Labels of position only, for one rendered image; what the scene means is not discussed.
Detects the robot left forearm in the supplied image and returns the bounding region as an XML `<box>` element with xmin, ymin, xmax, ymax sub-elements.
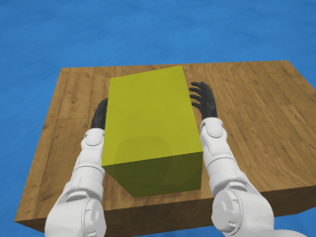
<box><xmin>44</xmin><ymin>128</ymin><xmax>106</xmax><ymax>237</ymax></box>

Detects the right robot hand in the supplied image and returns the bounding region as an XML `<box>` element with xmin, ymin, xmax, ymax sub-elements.
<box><xmin>189</xmin><ymin>81</ymin><xmax>218</xmax><ymax>120</ymax></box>

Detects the right robot upper arm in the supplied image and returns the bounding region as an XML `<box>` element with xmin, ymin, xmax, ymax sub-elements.
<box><xmin>211</xmin><ymin>188</ymin><xmax>307</xmax><ymax>237</ymax></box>

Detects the carton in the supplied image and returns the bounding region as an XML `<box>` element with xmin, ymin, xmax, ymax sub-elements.
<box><xmin>101</xmin><ymin>65</ymin><xmax>203</xmax><ymax>198</ymax></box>

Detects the left robot hand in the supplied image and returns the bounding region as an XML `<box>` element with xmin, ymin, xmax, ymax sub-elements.
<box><xmin>90</xmin><ymin>98</ymin><xmax>109</xmax><ymax>130</ymax></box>

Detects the robot right forearm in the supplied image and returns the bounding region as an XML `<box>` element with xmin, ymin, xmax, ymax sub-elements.
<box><xmin>199</xmin><ymin>118</ymin><xmax>261</xmax><ymax>198</ymax></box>

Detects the pedestal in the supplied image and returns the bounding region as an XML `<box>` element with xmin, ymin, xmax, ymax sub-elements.
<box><xmin>14</xmin><ymin>60</ymin><xmax>316</xmax><ymax>237</ymax></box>

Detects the left robot upper arm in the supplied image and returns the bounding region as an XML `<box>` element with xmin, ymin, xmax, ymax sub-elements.
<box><xmin>45</xmin><ymin>197</ymin><xmax>107</xmax><ymax>237</ymax></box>

